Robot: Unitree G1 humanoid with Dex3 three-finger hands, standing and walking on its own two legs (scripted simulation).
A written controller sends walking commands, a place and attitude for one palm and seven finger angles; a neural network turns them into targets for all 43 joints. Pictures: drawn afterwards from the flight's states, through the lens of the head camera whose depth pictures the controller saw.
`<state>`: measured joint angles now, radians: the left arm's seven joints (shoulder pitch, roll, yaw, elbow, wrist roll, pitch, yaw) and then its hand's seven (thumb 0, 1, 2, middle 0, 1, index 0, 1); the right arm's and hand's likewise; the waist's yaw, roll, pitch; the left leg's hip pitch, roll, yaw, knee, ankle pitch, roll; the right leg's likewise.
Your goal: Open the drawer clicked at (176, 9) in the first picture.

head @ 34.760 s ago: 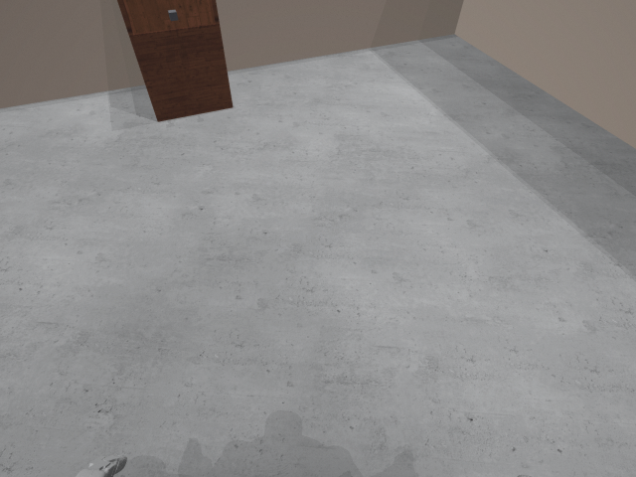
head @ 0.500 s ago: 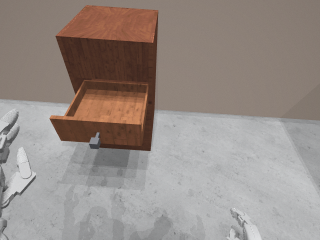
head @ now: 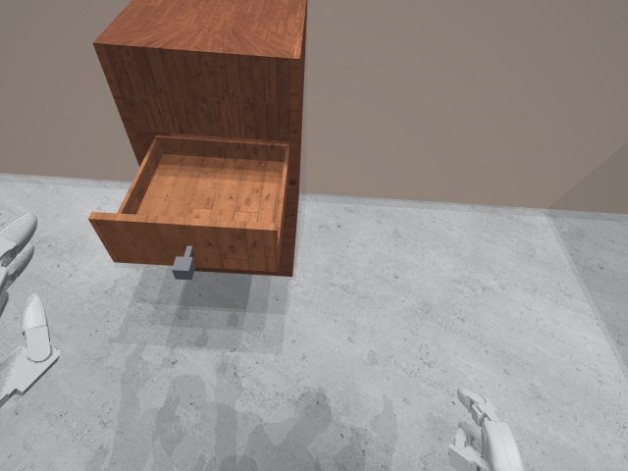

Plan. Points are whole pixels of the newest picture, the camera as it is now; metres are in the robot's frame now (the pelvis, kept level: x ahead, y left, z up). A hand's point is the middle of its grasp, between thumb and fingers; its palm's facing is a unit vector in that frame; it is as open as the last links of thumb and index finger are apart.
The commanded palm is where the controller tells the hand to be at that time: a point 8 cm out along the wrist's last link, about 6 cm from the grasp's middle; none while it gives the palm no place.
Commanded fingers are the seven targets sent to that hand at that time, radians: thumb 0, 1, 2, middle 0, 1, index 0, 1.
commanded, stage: stop stepping back and stand still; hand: left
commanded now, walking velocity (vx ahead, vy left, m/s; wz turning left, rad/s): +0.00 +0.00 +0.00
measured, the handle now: (186, 261) +0.54 +0.29 -0.22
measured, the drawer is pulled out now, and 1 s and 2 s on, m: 0.30 0.30 0.30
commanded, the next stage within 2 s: let the arm hang, fingers relaxed in 0.34 s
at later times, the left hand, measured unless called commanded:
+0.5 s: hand (80, 383) +0.18 +0.23 +0.10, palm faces +0.23 -0.84 -0.49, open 7.4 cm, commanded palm none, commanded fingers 0.00 0.90 0.90 -0.20 -0.30 -0.20 -0.30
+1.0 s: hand out of the picture -0.03 +0.17 -0.16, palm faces +0.01 -0.97 -0.26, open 7.2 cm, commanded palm none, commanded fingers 0.00 0.90 0.90 -0.20 -0.30 -0.20 -0.30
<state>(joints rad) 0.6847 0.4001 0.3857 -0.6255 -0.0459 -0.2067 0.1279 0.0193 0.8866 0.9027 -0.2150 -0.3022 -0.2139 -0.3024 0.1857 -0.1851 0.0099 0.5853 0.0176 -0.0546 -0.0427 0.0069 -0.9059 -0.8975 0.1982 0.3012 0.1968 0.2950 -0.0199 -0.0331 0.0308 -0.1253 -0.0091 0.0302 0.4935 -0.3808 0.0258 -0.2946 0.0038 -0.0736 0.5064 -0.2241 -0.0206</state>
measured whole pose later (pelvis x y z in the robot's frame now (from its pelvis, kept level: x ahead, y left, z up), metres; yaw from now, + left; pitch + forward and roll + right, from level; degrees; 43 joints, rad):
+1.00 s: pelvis -0.04 -0.03 +0.01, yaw +0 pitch -2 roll +0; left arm 0.27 0.22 0.02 1.05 0.01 0.03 0.03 0.00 0.93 0.90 -0.21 -0.30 -0.21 -0.30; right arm 0.35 -0.18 0.00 1.06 -0.01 0.04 -0.01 0.00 -0.91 -0.90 0.20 0.30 0.19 0.29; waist 0.00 0.00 0.09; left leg -0.10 0.02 0.03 0.42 -0.29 -0.01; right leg -0.25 0.03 -0.08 0.39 -0.11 -0.07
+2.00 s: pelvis -0.01 -0.03 +0.01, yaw +0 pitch -2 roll +0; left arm 0.21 0.17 0.03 1.13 0.01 0.00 0.04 0.01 0.90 0.90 -0.20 -0.30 -0.20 -0.30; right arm 0.28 -0.16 -0.02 1.10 -0.01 0.01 -0.03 0.00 -0.91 -0.90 0.20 0.30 0.19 0.29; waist 0.00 0.01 0.07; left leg -0.04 0.02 0.03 0.36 -0.29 -0.01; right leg -0.21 0.04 -0.08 0.38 -0.15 -0.07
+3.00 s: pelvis +0.00 -0.03 +0.01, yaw +0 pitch -1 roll +0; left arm 0.11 0.27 0.03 1.12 0.01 -0.01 0.02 0.01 0.90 0.90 -0.21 -0.30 -0.20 -0.30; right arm 0.18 -0.28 -0.02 1.10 -0.02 0.01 -0.01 0.00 -0.91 -0.90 0.20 0.30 0.20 0.29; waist -0.01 0.02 0.08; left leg 0.00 0.02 0.02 0.29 -0.27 -0.01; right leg -0.18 0.04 -0.09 0.33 -0.14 -0.06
